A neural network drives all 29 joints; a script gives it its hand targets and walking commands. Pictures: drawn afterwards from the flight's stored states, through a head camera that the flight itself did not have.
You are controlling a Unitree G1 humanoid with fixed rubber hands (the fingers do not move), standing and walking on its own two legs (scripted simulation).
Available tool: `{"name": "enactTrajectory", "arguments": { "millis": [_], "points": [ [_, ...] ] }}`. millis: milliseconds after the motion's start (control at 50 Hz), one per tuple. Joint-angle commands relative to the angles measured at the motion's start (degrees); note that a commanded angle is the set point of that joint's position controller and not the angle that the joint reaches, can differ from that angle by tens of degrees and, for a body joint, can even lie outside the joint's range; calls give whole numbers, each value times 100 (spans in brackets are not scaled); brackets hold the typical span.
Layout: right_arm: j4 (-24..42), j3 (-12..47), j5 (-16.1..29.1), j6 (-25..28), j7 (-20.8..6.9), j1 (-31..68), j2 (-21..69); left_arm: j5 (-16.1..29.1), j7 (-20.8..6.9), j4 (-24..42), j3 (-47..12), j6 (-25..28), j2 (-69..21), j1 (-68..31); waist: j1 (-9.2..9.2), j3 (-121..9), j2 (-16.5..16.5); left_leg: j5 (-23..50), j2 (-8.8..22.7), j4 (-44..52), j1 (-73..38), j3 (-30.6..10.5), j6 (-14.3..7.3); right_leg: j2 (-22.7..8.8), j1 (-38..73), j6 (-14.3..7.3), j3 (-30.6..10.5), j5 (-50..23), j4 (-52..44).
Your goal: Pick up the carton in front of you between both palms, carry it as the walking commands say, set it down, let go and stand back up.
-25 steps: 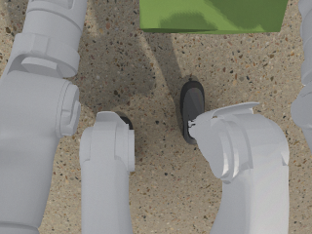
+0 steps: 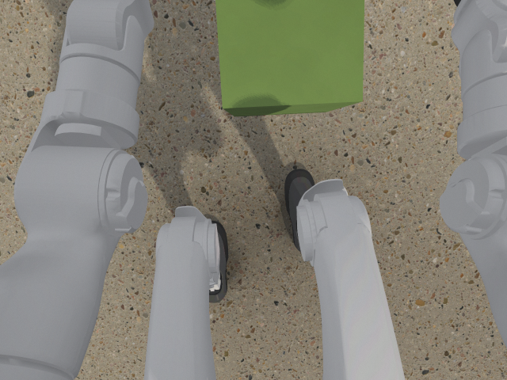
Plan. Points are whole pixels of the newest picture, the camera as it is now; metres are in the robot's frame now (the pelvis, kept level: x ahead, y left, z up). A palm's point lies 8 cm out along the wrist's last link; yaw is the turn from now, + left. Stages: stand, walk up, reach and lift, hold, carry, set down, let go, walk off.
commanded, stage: set down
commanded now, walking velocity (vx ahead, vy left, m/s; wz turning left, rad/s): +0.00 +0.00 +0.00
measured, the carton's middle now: (283, 55) +0.53 -0.13 -0.34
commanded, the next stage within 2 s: let go in 0.54 s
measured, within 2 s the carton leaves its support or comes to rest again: neither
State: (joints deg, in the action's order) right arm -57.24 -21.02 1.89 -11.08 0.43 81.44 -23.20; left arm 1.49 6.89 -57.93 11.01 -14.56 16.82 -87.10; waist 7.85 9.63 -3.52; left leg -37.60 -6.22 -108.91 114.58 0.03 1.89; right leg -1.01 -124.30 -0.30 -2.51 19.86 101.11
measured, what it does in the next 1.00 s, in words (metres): rises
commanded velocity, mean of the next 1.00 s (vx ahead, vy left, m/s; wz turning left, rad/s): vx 0.00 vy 0.00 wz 0.00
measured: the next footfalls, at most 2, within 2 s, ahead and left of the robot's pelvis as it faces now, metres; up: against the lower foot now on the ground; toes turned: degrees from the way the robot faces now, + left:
none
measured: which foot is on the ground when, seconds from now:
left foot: down 0.00-1.00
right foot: down 0.00-1.00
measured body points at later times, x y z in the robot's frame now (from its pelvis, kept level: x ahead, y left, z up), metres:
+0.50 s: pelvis +0.03 -0.01 +0.13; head +0.35 -0.06 +0.44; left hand +0.62 +0.05 +0.03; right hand +0.52 -0.34 +0.03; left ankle +0.07 +0.12 -0.43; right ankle +0.15 -0.12 -0.43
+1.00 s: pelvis +0.07 -0.03 +0.25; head +0.31 -0.07 +0.62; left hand +0.48 +0.10 +0.13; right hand +0.41 -0.32 +0.13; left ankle +0.07 +0.12 -0.43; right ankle +0.15 -0.12 -0.43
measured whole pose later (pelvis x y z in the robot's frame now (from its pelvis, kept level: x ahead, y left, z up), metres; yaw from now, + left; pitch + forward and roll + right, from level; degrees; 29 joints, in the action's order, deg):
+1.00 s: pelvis +0.07 -0.03 +0.25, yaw -3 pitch +32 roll +3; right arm -34.5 -13.9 -4.5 -7.2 -8.2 29.8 -15.4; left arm -6.5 5.2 -32.2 12.3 -9.0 4.5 -31.7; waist 4.9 0.1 -1.7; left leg -21.4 -2.7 -48.3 59.1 -4.1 2.6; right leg 0.3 -67.5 -2.2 -0.2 9.7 45.2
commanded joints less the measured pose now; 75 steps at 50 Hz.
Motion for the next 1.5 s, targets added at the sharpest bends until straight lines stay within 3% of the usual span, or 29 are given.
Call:
{"name": "enactTrajectory", "arguments": {
  "millis": [0, 100, 220, 400, 600, 700, 780, 860, 960, 1080, 1200, 1320, 1420, 1480],
  "points": [
    [818, -170, -77, 57, -27, 1220, -800, -15, -15, 832, 0, 85, 514, -1384, 381, -6777, 229, 523, -211, 1632, -622, 481, 36, 209, 6197, 123, 520, -1652, -619],
    [1321, -240, -21, -100, -84, 921, -901, 51, 6, 1482, -139, -70, 450, -1215, 476, -7577, -67, 968, -263, 2038, -1322, 497, 122, 264, 6747, 75, 577, -2320, -1014],
    [1650, -200, 57, -267, -192, 521, -825, 2, -2, 1871, -78, -218, 412, -791, 383, -7804, -81, 1313, -278, 2646, -1705, 481, 146, 317, 7500, 85, 536, -2916, -1536],
    [1644, -286, -150, -180, -309, 126, -588, -147, -161, 1702, 132, -110, 314, -243, 269, -7290, 175, 1510, -224, 3799, -2003, 360, 132, 301, 8313, 123, 410, -3138, -2554],
    [1445, -477, -661, 26, -526, -608, -314, -549, -237, 1466, 406, 83, -83, 572, 161, -6887, 86, 2036, -83, 5007, -3203, 188, 181, 274, 8689, 72, 421, -3100, -3756],
    [2025, -312, -981, 70, -773, -1705, -226, -931, -36, 2190, 524, 147, -561, 1855, 40, -7187, 167, 2616, -67, 5592, -4002, 175, 248, 253, 9763, -19, 365, -3658, -4250],
    [2537, -11, -1026, 158, -890, -2699, -209, -963, 67, 2997, 377, 276, -784, 2900, 60, -6966, 380, 2581, -63, 6034, -4223, 177, 258, 208, 10756, -66, 204, -3878, -4633],
    [2803, 333, -844, 311, -892, -3675, -45, -858, 1, 3372, 229, 462, -822, 3842, 24, -6273, 512, 2161, -45, 6414, -4334, 159, 178, 149, 11398, -53, 3, -3622, -5032],
    [2888, 728, -555, 552, -843, -4927, 263, -787, -209, 3179, 126, 756, -806, 5049, -163, -5291, 557, 1796, 54, 6839, -4796, 107, 72, 78, 11724, 13, -212, -2991, -5582],
    [3095, 1120, -337, 839, -692, -6264, 453, -680, -423, 2864, 3, 1116, -641, 6366, -343, -4463, 729, 1784, 178, 7273, -5587, 3, -40, 7, 12135, 83, -334, -2703, -6106],
    [3483, 1438, -194, 1036, -516, -7670, 530, -548, -615, 2963, -211, 1397, -443, 7555, -428, -3572, 756, 1942, 269, 7799, -6830, -46, -165, 28, 12403, 104, -224, -2657, -6608],
    [3839, 1710, -76, 1125, -403, -8775, 598, -392, -748, 3261, -434, 1543, -325, 8533, -506, -2581, 474, 2253, 390, 8433, -7966, -119, -211, 150, 12705, 95, -6, -2631, -7063],
    [3957, 1748, -126, 1041, -417, -9168, 538, -354, -834, 3501, -548, 1503, -253, 9123, -657, -1782, -8, 2447, 534, 8943, -8534, -206, -208, 296, 13030, 116, 171, -2338, -7318],
    [3958, 1724, -170, 939, -421, -9320, 488, -324, -885, 3616, -620, 1421, -209, 9411, -728, -1398, -123, 2580, 622, 9161, -8654, -256, -205, 372, 13284, 111, 229, -2331, -7394]
  ]
}}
